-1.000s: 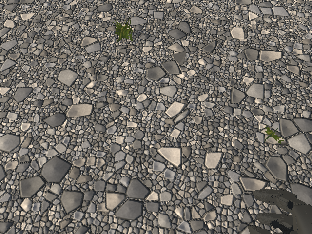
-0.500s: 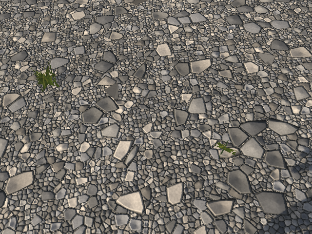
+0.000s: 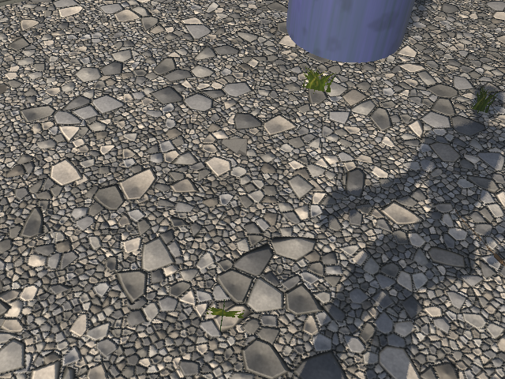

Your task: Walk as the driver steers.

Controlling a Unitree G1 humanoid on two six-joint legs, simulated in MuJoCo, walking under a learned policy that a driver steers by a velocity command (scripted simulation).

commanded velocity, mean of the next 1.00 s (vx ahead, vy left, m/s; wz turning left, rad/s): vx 0.34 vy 0.00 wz -0.99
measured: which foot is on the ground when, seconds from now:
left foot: down 0.00-0.28, up 0.30-0.70, down 0.72-1.00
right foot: up 0.00-0.28, down 0.30-0.70, up 0.72-1.00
